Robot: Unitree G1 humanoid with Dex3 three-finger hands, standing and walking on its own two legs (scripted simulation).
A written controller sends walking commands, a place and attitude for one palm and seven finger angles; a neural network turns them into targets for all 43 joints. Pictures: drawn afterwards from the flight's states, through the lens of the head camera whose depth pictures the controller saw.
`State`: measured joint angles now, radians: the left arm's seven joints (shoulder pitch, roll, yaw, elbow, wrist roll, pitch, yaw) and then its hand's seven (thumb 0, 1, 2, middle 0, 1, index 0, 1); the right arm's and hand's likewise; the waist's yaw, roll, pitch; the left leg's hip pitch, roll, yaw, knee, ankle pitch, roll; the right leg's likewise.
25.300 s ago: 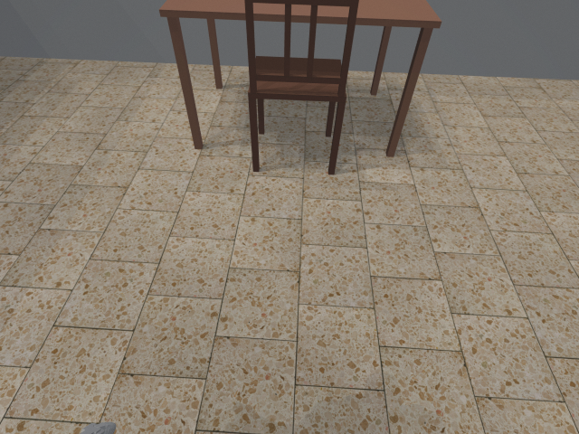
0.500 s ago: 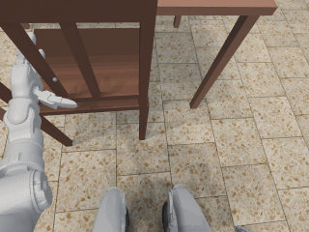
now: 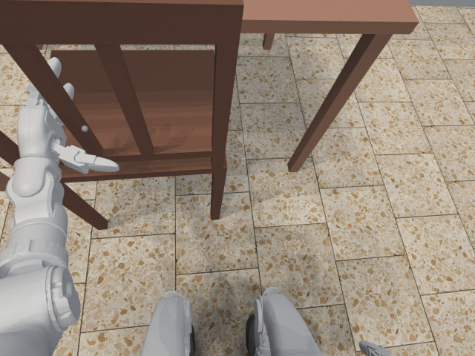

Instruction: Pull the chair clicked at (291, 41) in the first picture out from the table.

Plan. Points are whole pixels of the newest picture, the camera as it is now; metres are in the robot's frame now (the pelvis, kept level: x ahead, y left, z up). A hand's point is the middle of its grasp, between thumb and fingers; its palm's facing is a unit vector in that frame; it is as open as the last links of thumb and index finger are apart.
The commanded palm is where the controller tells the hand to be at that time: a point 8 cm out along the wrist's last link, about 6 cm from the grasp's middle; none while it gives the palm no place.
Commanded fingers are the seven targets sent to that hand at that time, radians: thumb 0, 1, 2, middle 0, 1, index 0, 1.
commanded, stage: hook a spindle and tug to test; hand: left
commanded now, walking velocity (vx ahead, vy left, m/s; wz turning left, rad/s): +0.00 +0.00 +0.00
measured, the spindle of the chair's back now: (67, 111) +0.50 +0.26 +0.03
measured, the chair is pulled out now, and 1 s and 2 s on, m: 0.00 0.00 0.06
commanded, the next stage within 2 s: step backward, pulling the chair out in 1.32 s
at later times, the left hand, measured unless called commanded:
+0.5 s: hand (82, 125) +0.48 +0.23 +0.03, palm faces +0.07 -1.00 -0.04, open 9.3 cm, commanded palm +0.45 +0.26 +0.03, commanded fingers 0.00 0.62 0.78 -0.50 -1.45 -0.50 -1.45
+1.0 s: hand (83, 125) +0.48 +0.23 +0.03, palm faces +0.09 -1.00 -0.03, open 5.4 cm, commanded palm +0.44 +0.26 +0.03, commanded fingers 0.00 0.90 0.90 -0.50 -1.45 -0.50 -1.45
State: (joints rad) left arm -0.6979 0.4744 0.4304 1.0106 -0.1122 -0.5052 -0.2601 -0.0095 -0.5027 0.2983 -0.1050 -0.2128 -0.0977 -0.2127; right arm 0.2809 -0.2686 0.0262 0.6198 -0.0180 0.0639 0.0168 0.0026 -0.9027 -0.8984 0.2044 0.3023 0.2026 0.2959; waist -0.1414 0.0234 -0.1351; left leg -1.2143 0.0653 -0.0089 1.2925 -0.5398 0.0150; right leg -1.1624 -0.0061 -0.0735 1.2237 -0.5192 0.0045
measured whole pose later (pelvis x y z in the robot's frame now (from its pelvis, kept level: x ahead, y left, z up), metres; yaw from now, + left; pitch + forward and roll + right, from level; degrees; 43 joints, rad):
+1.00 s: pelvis +0.02 +0.01 +0.01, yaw -1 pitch +27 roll -4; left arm -0.60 0.44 0.40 0.88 -0.16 -0.46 -0.22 0.02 0.73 0.79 -0.44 -1.45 -0.41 -1.45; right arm 0.29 -0.25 0.01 0.61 -0.01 0.07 0.04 0.00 -0.90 -0.90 0.20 0.30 0.20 0.30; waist -0.14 0.03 -0.14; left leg -1.17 0.06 0.01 1.26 -0.56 0.03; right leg -1.12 0.00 -0.06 1.18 -0.53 0.02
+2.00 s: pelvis +0.03 +0.01 +0.11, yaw -1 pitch +11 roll -2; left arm -0.48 0.28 0.21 1.00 -0.07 -0.25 0.08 0.02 0.68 0.72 -0.34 -1.13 -0.50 -1.45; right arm 0.27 -0.25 -0.01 0.67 0.03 0.10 -0.09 0.00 -0.90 -0.90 0.20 0.30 0.20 0.30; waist -0.09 0.01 0.05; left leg -0.52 0.05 0.07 0.64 -0.31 0.02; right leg -0.50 0.00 -0.02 0.57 -0.26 0.02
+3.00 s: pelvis -0.07 -0.02 +0.09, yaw +2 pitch +2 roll +0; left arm -0.51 0.23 0.09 1.11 -0.07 -0.24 0.11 -0.01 0.62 0.76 -0.30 -1.16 -0.50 -1.45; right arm 0.22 -0.23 0.02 0.77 0.04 -0.08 -0.11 0.01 -0.90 -0.90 0.21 0.30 0.20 0.30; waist -0.06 0.02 0.12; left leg -0.54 0.02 0.01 0.74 -0.33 -0.02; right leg -0.52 -0.02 -0.04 0.68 -0.21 -0.02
